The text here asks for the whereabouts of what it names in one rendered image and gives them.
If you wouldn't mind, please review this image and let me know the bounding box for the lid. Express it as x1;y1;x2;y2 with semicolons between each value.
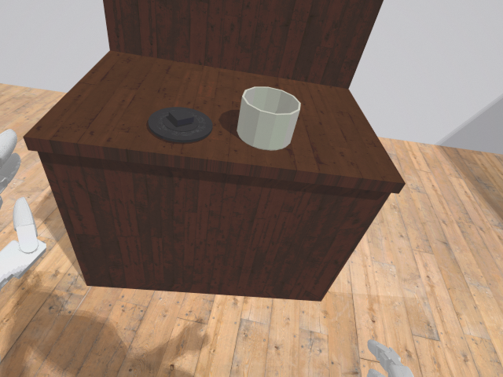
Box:
148;107;213;143

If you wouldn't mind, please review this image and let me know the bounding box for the pot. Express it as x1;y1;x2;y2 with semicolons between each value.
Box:
237;86;301;151

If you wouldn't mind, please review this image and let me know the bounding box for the knob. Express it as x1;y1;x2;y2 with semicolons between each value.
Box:
169;109;194;126

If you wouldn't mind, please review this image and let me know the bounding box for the right robot hand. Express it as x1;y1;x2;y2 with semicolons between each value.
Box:
367;339;414;377

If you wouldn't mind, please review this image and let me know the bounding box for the left robot hand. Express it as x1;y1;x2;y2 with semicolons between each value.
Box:
0;129;46;291

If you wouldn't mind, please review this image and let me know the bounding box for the table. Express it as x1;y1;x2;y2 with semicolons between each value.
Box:
23;0;406;302

